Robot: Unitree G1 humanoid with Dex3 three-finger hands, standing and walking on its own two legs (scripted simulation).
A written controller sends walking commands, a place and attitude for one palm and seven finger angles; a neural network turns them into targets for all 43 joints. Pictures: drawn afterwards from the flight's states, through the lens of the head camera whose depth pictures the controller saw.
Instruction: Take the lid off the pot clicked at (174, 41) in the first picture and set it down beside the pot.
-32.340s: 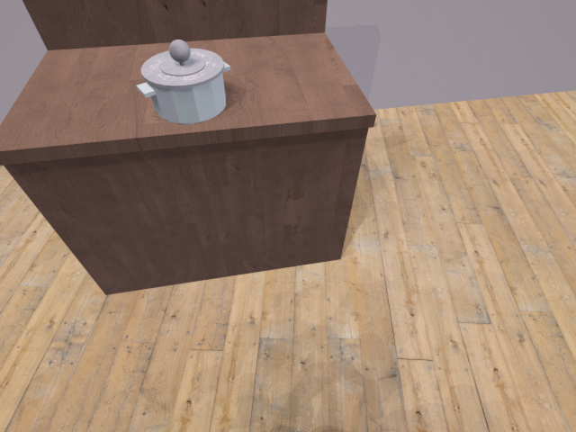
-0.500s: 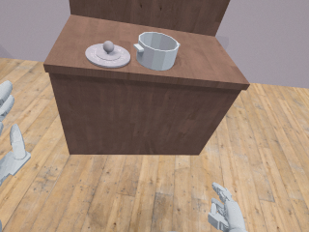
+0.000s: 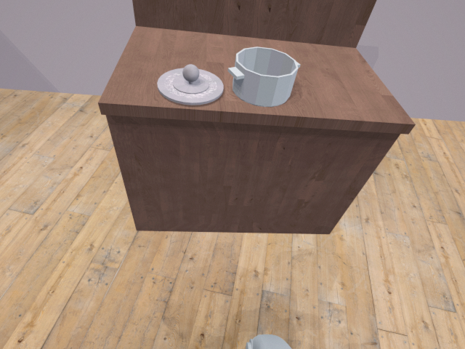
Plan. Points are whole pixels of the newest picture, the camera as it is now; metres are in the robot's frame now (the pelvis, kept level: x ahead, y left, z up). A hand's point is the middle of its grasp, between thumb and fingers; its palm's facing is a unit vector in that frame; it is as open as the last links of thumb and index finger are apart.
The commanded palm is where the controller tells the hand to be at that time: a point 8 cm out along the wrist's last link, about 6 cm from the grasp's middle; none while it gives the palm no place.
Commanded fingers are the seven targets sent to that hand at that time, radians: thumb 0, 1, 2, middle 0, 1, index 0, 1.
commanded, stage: stop stepping back and stand still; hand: left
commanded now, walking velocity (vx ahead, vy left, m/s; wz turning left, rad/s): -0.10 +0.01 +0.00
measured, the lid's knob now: (191, 73) +0.85 +0.11 +0.04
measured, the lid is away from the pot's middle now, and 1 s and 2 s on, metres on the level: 0.23 0.23 0.23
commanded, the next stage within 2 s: let the arm hang, fingers relaxed in 0.64 s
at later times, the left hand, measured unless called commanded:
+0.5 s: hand out of the picture +0.13 +0.18 -0.14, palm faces +0.04 -0.97 -0.23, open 7.4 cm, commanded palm none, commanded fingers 0.00 0.90 0.90 -0.20 -0.30 -0.20 -0.30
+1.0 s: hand out of the picture +0.10 +0.15 -0.15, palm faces +0.05 -0.98 -0.21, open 7.3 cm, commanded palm none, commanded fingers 0.00 0.90 0.90 -0.20 -0.30 -0.20 -0.30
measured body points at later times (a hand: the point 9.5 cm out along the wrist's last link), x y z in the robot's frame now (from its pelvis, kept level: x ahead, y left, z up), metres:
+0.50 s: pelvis +0.06 -0.01 +0.02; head +0.09 -0.02 +0.47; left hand +0.13 +0.23 -0.12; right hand +0.08 -0.24 -0.14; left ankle -0.02 +0.08 -0.71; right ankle +0.07 -0.16 -0.71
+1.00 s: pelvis +0.07 -0.03 +0.02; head +0.10 -0.03 +0.47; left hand +0.10 +0.20 -0.13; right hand +0.05 -0.24 -0.14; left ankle -0.02 +0.08 -0.71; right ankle +0.07 -0.16 -0.71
